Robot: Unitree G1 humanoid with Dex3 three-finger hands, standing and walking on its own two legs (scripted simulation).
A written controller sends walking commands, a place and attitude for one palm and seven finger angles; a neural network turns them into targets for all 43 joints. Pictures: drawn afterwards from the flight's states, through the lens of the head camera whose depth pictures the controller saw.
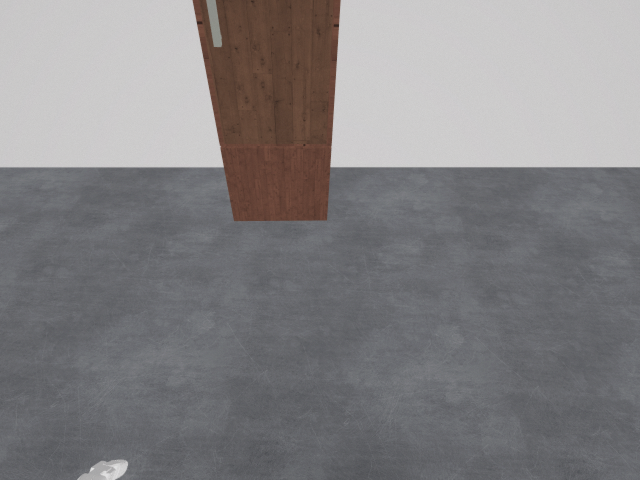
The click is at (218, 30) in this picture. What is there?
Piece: cupboard door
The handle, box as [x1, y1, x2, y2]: [206, 0, 221, 46]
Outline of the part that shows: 206,0 214,46 220,46 221,37 219,32 215,0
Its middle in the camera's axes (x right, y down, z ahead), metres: -0.30 -0.62 +1.09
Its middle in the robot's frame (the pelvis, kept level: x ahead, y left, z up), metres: +1.23 +0.36 +0.09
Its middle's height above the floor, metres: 0.85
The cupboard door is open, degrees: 0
